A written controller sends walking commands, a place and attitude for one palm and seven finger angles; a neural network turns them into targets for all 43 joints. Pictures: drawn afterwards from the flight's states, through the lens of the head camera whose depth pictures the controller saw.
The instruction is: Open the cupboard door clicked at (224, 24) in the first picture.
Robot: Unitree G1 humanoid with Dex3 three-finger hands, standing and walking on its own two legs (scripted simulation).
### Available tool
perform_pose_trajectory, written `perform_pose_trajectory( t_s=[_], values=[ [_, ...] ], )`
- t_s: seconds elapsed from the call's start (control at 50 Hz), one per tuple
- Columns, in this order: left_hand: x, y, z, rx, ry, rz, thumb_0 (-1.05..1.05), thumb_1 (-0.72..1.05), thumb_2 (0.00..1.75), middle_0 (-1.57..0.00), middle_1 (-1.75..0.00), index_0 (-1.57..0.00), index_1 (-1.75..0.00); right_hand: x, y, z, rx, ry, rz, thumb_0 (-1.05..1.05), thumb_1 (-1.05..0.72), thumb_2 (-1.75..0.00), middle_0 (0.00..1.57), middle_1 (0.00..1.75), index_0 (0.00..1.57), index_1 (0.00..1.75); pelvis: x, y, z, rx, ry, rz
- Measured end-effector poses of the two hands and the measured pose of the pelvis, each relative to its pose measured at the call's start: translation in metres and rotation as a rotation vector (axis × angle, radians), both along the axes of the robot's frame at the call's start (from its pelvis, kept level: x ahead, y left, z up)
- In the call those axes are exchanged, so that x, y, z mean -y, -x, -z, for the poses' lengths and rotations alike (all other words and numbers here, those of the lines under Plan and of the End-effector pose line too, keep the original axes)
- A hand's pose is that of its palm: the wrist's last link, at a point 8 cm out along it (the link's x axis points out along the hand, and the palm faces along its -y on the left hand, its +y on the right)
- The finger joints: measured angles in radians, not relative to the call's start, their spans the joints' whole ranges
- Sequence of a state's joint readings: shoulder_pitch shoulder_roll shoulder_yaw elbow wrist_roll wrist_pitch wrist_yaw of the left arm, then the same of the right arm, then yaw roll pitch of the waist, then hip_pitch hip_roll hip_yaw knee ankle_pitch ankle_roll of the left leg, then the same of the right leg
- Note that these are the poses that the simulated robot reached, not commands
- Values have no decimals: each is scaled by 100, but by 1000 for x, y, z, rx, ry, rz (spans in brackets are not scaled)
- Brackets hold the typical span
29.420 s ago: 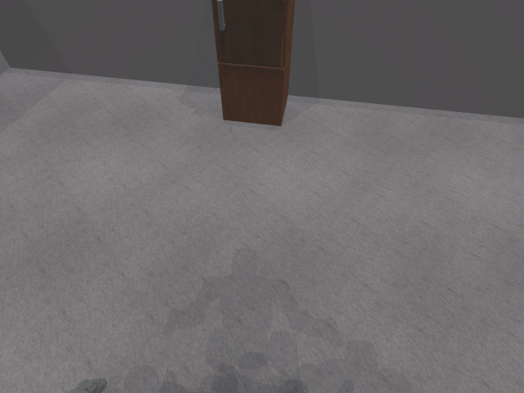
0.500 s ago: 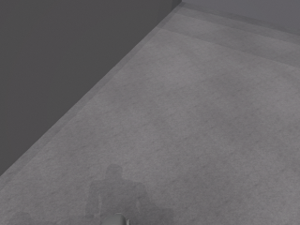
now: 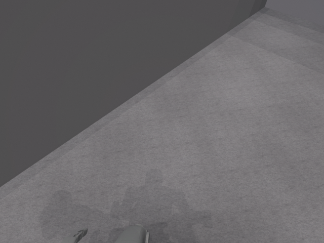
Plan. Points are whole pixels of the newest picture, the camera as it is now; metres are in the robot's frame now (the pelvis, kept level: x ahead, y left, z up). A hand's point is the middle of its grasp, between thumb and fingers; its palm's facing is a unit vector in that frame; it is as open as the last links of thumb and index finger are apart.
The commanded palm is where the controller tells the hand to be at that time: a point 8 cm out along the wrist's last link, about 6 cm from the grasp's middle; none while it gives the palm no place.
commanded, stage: turn to face it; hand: left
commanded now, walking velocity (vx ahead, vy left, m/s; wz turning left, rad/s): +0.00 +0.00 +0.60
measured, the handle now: out of the picture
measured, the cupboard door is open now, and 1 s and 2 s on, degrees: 51 51 51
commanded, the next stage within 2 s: none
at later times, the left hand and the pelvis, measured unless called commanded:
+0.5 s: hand out of the picture +0.07 +0.20 -0.15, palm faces +0.32 -0.89 -0.32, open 7.4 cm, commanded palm none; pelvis +0.03 -0.05 -0.01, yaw +19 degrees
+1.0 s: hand out of the picture -0.03 +0.18 -0.16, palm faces +0.61 -0.75 -0.26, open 7.4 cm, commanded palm none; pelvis +0.04 -0.05 +0.01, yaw +37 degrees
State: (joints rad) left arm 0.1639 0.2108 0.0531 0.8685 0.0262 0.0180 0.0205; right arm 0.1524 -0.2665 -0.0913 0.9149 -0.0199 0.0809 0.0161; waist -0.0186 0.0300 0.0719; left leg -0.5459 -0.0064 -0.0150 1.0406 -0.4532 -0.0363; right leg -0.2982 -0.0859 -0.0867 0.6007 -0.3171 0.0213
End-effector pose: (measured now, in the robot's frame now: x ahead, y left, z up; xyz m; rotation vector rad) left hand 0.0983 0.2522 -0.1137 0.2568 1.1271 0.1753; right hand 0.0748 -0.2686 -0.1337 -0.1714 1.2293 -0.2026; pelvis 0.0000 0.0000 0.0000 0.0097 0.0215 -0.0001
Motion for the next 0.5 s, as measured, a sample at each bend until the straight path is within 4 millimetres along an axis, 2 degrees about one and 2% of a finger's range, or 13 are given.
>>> perform_pose_trajectory(
  t_s=[0.06,0.12,0.2,0.24,0.3,0.38,0.46,0.5],
  values=[
    [5,16,1,-41,15,-44,1,91,89,-20,-30,-20,-30,3,-20,-10,1,4,-43,1,-91,-90,20,29,20,30,6,-7,-6,0,-21,-42],
    [7,33,8,-71,40,-92,1,91,89,-20,-30,-20,-30,-2,-44,-15,10,10,-109,1,-91,-90,19,29,20,30,6,-13,-7,-2,-32,-83],
    [-3,57,28,-112,69,-168,1,91,89,-20,-30,-20,-30,-16,-79,-11,61,34,-203,1,-90,-90,19,29,20,30,0,-19,7,-9,-7,-142],
    [-7,64,33,-139,62,-201,1,91,89,-20,-30,-20,-30,-21,-89,-12,74,39,-240,0,-90,-90,20,29,20,30,2,-19,9,-6,-9,-165],
    [-10,65,27,-138,48,-249,1,91,89,-20,-30,-20,-30,-24,-94,-13,62,42,-282,0,-90,-90,20,29,20,30,8,-20,4,-6,0,-204],
    [-6,58,13,-82,29,-288,1,91,89,-20,-30,-20,-30,-21,-97,-9,24,22,-322,0,-90,-90,20,30,20,30,20,-23,-1,-4,9,-250],
    [6,52,3,-14,-10,-314,1,91,90,-20,-30,-20,-30,-10,-107,5,1,-10,-346,0,-90,-90,20,30,20,30,39,-30,4,-6,-1,-301],
    [14,56,1,1,-31,-330,1,91,90,-20,-30,-20,-30,-4,-115,11,-4,-22,-358,0,-90,-90,20,30,20,30,47,-32,7,0,-10,-326]
  ],
)
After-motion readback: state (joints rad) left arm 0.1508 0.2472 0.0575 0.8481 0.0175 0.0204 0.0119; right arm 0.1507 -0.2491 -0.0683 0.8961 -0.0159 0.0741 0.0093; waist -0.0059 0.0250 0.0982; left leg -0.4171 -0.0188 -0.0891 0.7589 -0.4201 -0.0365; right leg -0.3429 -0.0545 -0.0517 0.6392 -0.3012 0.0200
